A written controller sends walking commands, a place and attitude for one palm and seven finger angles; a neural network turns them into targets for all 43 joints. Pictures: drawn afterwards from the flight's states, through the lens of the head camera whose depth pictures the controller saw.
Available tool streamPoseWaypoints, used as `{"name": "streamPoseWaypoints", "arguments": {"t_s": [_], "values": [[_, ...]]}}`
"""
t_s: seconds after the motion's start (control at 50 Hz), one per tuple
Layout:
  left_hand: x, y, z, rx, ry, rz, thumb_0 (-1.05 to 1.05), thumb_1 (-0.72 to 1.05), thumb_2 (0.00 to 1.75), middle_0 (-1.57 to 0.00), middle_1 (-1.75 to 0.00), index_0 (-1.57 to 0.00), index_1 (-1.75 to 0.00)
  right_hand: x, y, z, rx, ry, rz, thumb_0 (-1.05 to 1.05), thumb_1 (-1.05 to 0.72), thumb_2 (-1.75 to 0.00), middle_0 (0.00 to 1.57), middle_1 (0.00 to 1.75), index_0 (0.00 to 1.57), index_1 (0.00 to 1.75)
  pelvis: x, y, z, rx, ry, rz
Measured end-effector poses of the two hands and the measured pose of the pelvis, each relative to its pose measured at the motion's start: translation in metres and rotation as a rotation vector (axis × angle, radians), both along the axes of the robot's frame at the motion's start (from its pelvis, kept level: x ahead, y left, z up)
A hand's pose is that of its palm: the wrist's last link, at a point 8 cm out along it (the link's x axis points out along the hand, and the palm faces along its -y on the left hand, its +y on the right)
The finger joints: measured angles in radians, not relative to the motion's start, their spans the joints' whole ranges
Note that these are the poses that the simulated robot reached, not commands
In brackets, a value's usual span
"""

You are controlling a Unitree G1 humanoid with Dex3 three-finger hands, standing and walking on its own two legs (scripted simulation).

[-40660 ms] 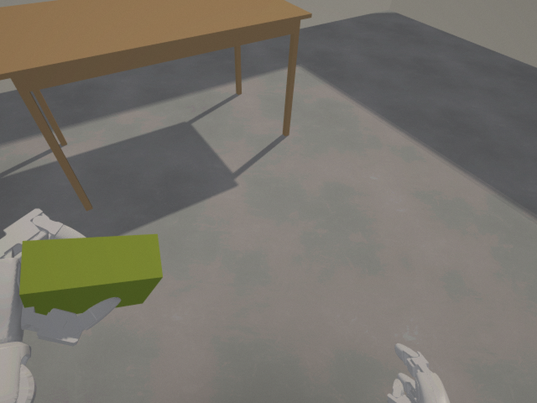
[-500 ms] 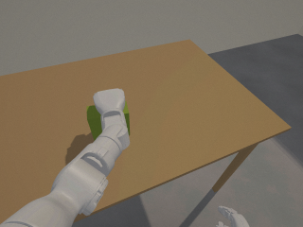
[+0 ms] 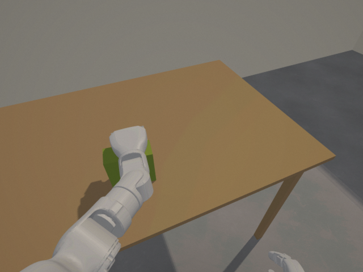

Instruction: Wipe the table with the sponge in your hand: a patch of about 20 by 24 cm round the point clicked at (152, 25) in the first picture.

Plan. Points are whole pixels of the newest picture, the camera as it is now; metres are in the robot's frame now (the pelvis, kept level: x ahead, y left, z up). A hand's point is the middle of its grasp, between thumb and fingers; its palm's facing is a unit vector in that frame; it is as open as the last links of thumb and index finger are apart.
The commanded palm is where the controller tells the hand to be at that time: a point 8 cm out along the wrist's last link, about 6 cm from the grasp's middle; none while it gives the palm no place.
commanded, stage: wipe back along the third lane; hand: left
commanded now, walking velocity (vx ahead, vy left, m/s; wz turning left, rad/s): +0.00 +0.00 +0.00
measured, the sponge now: (132, 170) +0.38 +0.17 -0.01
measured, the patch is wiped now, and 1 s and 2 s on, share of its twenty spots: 0.80 0.80 0.80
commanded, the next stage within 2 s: slide back across to the middle lane in 0.42 s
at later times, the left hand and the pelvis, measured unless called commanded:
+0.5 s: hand (138, 169) +0.34 +0.13 +0.05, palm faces +0.02 -0.08 -1.00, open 9.5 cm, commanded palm +0.30 +0.12 +0.08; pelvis +0.00 -0.02 +0.00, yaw -1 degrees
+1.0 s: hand (124, 177) +0.31 +0.16 +0.06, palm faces +0.02 -0.16 -0.99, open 9.5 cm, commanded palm +0.27 +0.17 +0.11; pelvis +0.00 -0.02 +0.00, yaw -2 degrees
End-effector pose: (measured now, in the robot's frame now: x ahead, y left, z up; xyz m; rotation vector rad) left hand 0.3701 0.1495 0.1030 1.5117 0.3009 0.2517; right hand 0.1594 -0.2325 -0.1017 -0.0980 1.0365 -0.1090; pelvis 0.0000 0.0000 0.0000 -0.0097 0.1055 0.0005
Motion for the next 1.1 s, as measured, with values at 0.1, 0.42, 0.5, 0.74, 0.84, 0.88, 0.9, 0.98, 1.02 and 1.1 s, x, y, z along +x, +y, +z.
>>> {"name": "streamPoseWaypoints", "arguments": {"t_s": [0.1, 0.42, 0.5, 0.74, 0.84, 0.88, 0.9, 0.98, 1.02, 1.1], "values": [[-0.010, -0.005, 0.000, -0.003, -0.007, -0.008, -0.01, -0.44, 1.05, -0.75, -1.45, -0.75, -1.47, 0.012, -0.003, 0.006, 0.009, -0.043, 0.010, 0.01, -0.90, -0.90, 0.19, 0.30, 0.20, 0.30, 0.000, -0.005, 0.001, 0.004, -0.014, -0.005], [-0.040, -0.018, 0.001, -0.014, -0.031, -0.026, 0.00, -0.44, 1.05, -0.74, -1.45, -0.75, -1.47, 0.052, 0.004, 0.029, 0.057, -0.171, 0.075, 0.01, -0.90, -0.90, 0.19, 0.30, 0.20, 0.30, 0.000, -0.015, 0.002, 0.013, -0.054, -0.011], [-0.048, -0.019, 0.000, -0.031, -0.042, -0.032, 0.01, -0.44, 1.05, -0.73, -1.46, -0.75, -1.47, 0.057, 0.004, 0.033, 0.063, -0.188, 0.084, 0.01, -0.90, -0.90, 0.19, 0.30, 0.20, 0.30, 0.001, -0.016, 0.002, 0.014, -0.064, -0.016], [-0.059, -0.009, 0.004, -0.099, -0.057, -0.003, 0.02, -0.45, 1.05, -0.74, -1.45, -0.76, -1.45, 0.056, -0.003, 0.040, 0.045, -0.220, 0.070, 0.01, -0.90, -0.90, 0.19, 0.30, 0.20, 0.30, -0.002, -0.018, 0.003, 0.016, -0.089, -0.035], [-0.066, -0.002, 0.007, -0.099, -0.051, 0.009, 0.02, -0.45, 1.05, -0.76, -1.43, -0.78, -1.44, 0.052, -0.006, 0.040, 0.037, -0.229, 0.062, 0.01, -0.90, -0.90, 0.19, 0.30, 0.20, 0.30, -0.003, -0.018, 0.003, 0.017, -0.100, -0.039], [-0.069, 0.001, 0.007, -0.103, -0.049, 0.011, 0.02, -0.46, 1.05, -0.76, -1.43, -0.78, -1.43, 0.052, -0.007, 0.039, 0.034, -0.233, 0.060, 0.01, -0.90, -0.90, 0.19, 0.30, 0.20, 0.30, -0.003, -0.017, 0.003, 0.017, -0.104, -0.041], [-0.070, 0.003, 0.007, -0.106, -0.048, 0.012, 0.02, -0.46, 1.05, -0.76, -1.43, -0.78, -1.43, 0.051, -0.008, 0.039, 0.033, -0.236, 0.060, 0.01, -0.90, -0.90, 0.19, 0.30, 0.20, 0.30, -0.004, -0.017, 0.003, 0.017, -0.105, -0.042], [-0.076, 0.009, 0.007, -0.115, -0.046, 0.016, 0.01, -0.46, 1.05, -0.77, -1.42, -0.79, -1.43, 0.050, -0.008, 0.039, 0.030, -0.246, 0.061, 0.01, -0.90, -0.90, 0.19, 0.30, 0.20, 0.30, -0.005, -0.018, 0.004, 0.018, -0.110, -0.044], [-0.078, 0.013, 0.007, -0.116, -0.047, 0.019, 0.01, -0.46, 1.05, -0.77, -1.42, -0.79, -1.43, 0.050, -0.007, 0.040, 0.029, -0.251, 0.063, 0.01, -0.90, -0.90, 0.19, 0.30, 0.20, 0.30, -0.005, -0.018, 0.004, 0.018, -0.112, -0.044], [-0.084, 0.019, 0.007, -0.121, -0.054, 0.023, 0.01, -0.46, 1.05, -0.77, -1.42, -0.79, -1.42, 0.049, -0.006, 0.041, 0.029, -0.262, 0.067, 0.01, -0.90, -0.90, 0.19, 0.30, 0.20, 0.30, -0.007, -0.018, 0.004, 0.018, -0.116, -0.047]]}}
